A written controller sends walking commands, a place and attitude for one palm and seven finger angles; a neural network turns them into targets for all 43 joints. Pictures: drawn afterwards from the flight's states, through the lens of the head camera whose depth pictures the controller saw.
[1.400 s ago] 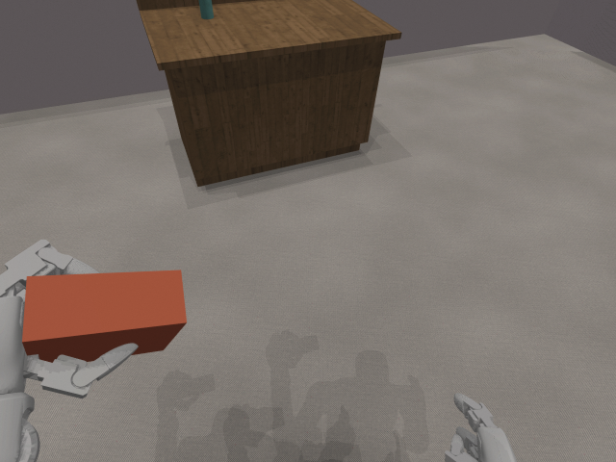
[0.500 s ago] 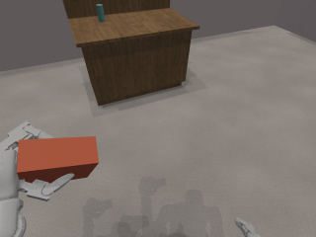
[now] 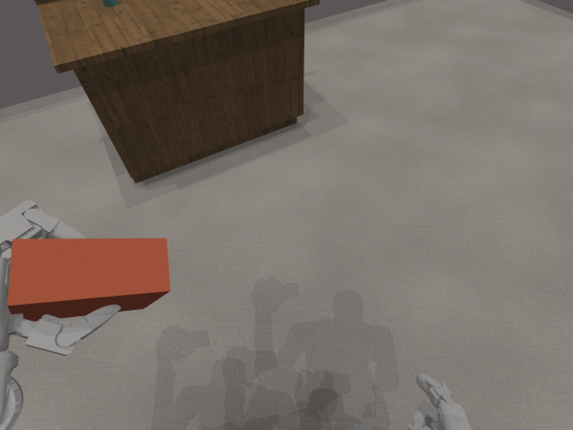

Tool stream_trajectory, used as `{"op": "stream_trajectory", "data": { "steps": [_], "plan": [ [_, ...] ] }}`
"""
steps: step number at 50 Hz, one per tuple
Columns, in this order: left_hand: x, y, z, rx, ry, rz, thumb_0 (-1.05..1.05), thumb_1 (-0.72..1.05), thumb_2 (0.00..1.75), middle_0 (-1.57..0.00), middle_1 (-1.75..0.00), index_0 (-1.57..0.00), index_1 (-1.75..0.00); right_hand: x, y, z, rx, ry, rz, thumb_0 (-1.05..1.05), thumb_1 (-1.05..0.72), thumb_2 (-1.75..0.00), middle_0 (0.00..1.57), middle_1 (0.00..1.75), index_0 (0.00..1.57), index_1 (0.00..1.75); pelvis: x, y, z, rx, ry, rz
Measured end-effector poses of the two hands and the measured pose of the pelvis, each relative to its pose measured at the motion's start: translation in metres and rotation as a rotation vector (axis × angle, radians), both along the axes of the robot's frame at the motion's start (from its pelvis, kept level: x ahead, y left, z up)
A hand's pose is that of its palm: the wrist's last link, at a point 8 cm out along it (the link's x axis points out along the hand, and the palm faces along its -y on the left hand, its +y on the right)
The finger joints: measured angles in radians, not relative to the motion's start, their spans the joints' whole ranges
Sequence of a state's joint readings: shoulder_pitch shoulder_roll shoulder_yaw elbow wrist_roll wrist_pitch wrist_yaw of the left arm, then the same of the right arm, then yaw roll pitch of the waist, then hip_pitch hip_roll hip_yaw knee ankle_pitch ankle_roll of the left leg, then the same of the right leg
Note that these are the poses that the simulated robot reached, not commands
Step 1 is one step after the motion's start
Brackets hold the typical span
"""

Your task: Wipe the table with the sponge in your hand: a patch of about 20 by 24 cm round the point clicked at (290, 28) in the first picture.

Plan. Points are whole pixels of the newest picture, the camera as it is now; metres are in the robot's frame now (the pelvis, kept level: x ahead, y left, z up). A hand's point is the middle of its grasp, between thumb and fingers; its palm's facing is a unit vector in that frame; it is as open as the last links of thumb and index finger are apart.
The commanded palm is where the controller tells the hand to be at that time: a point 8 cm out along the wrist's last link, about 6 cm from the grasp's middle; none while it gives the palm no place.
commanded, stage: walk to a spot facing it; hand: left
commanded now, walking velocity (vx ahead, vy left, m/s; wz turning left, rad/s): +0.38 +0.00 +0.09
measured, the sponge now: (113, 279) +0.24 +0.19 +0.15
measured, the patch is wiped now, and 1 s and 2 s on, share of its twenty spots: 0.00 0.00 0.00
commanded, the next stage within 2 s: none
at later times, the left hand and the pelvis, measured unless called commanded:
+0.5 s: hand (113, 156) +0.39 +0.23 +0.19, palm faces +0.39 -0.83 -0.41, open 9.6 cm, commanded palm +0.32 +0.27 +0.20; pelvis +0.15 -0.01 +0.01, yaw -1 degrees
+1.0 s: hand (165, 96) +0.51 +0.19 +0.20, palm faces +0.44 -0.78 -0.45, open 9.6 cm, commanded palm +0.46 +0.24 +0.20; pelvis +0.31 -0.05 +0.01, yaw +4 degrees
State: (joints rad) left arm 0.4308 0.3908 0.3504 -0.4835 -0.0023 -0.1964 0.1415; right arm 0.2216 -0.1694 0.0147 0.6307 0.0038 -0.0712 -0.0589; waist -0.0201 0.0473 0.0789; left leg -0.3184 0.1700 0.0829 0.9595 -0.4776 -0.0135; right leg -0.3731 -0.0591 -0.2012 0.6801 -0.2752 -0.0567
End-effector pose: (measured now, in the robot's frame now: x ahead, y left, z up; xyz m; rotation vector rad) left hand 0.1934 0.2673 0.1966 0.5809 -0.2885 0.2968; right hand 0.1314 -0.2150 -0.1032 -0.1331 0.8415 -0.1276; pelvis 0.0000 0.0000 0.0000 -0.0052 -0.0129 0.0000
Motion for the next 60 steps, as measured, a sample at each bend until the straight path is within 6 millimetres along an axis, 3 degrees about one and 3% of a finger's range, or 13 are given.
{"op": "stream_trajectory", "data": {
  "steps": [6, 12, 17, 21, 25, 29, 32, 37, 42, 47, 53, 57, 60],
  "plan": [
    [0.026, -0.012, 0.005, -0.004, 0.046, 0.002, -0.01, -0.45, 0.97, -0.81, -1.33, -0.8, -1.32, 0.037, -0.037, 0.011, -0.059, 0.057, -0.021, 0.02, -0.9, -0.9, 0.2, 0.3, 0.2, 0.3, 0.034, -0.008, 0.013, 0.017, 0.011, 0.001],
    [0.056, -0.004, 0.015, -0.003, 0.021, 0.024, -0.01, -0.45, 0.97, -0.81, -1.33, -0.8, -1.32, 0.083, -0.049, 0.035, -0.126, 0.029, -0.012, 0.02, -0.9, -0.9, 0.2, 0.3, 0.19, 0.3, 0.075, -0.009, 0.021, 0.04, 0.019, 0.001],
    [0.094, 0.01, 0.01, -0.042, -0.091, 0.03, -0.01, -0.45, 0.97, -0.81, -1.33, -0.8, -1.32, 0.135, -0.041, 0.041, -0.168, -0.066, -0.012, 0.02, -0.9, -0.9, 0.2, 0.3, 0.2, 0.3, 0.117, 0.004, 0.005, 0.028, -0.001, -0.018],
    [0.134, 0.014, 0.002, -0.069, -0.124, 0.017, -0.01, -0.45, 0.98, -0.81, -1.33, -0.8, -1.32, 0.171, -0.022, 0.04, -0.107, -0.128, -0.021, 0.02, -0.9, -0.9, 0.2, 0.3, 0.19, 0.3, 0.135, 0.002, 0.0, 0.036, -0.018, -0.013],
    [0.156, 0.0, 0.01, -0.063, -0.093, -0.005, -0.01, -0.45, 0.98, -0.81, -1.33, -0.8, -1.32, 0.192, -0.003, 0.042, -0.019, -0.144, 0.001, 0.02, -0.9, -0.9, 0.2, 0.3, 0.2, 0.3, 0.155, -0.007, 0.009, 0.018, 0.001, -0.017],
    [0.165, -0.022, 0.023, -0.023, -0.073, -0.013, -0.01, -0.45, 0.98, -0.81, -1.33, -0.8, -1.32, 0.206, 0.001, 0.034, 0.039, -0.114, 0.026, 0.01, -0.9, -0.9, 0.2, 0.3, 0.2, 0.3, 0.179, -0.021, 0.015, 0.001, 0.013, -0.011],
    [0.175, -0.033, 0.024, 0.022, -0.059, 0.029, -0.01, -0.45, 0.98, -0.81, -1.33, -0.8, -1.32, 0.217, -0.009, 0.017, 0.063, -0.07, 0.043, 0.01, -0.9, -0.9, 0.21, 0.3, 0.2, 0.3, 0.201, -0.038, 0.009, 0.003, 0.01, 0.008],
    [0.201, -0.041, 0.008, -0.029, -0.02, 0.121, -0.01, -0.45, 0.98, -0.81, -1.33, -0.8, -1.32, 0.242, -0.045, -0.007, 0.017, 0.047, 0.08, 0.02, -0.9, -0.9, 0.21, 0.3, 0.2, 0.3, 0.23, -0.055, 0.005, 0.016, -0.002, 0.047],
    [0.23, -0.046, 0.002, -0.063, 0.048, 0.135, -0.01, -0.45, 0.98, -0.81, -1.33, -0.8, -1.32, 0.276, -0.08, 0.013, -0.068, 0.077, 0.064, 0.02, -0.9, -0.9, 0.2, 0.3, 0.2, 0.3, 0.259, -0.059, 0.019, 0.031, 0.01, 0.073],
    [0.258, -0.045, 0.011, -0.037, 0.018, 0.094, -0.01, -0.45, 0.98, -0.81, -1.33, -0.8, -1.32, 0.321, -0.094, 0.039, -0.142, 0.023, 0.062, 0.02, -0.9, -0.9, 0.2, 0.3, 0.2, 0.3, 0.291, -0.058, 0.022, 0.039, 0.023, 0.076],
    [0.301, -0.027, 0.012, -0.014, -0.14, 0.054, -0.01, -0.45, 0.98, -0.81, -1.33, -0.8, -1.32, 0.381, -0.081, 0.044, -0.169, -0.11, 0.028, 0.02, -0.91, -0.9, 0.2, 0.3, 0.19, 0.3, 0.331, -0.044, 0.0, 0.03, -0.003, 0.054],
    [0.332, -0.021, 0.011, -0.037, -0.126, 0.07, -0.01, -0.45, 0.98, -0.81, -1.33, -0.8, -1.32, 0.407, -0.054, 0.044, -0.077, -0.134, 0.049, 0.02, -0.91, -0.9, 0.2, 0.3, 0.19, 0.3, 0.349, -0.048, 0.005, 0.016, 0.005, 0.066],
    [0.342, -0.031, 0.018, -0.046, -0.107, 0.066, -0.01, -0.45, 0.98, -0.81, -1.33, -0.8, -1.33, 0.418, -0.037, 0.044, -0.015, -0.132, 0.076, 0.01, -0.9, -0.9, 0.2, 0.3, 0.19, 0.3, 0.365, -0.053, 0.012, 0.002, 0.019, 0.064]
  ]
}}
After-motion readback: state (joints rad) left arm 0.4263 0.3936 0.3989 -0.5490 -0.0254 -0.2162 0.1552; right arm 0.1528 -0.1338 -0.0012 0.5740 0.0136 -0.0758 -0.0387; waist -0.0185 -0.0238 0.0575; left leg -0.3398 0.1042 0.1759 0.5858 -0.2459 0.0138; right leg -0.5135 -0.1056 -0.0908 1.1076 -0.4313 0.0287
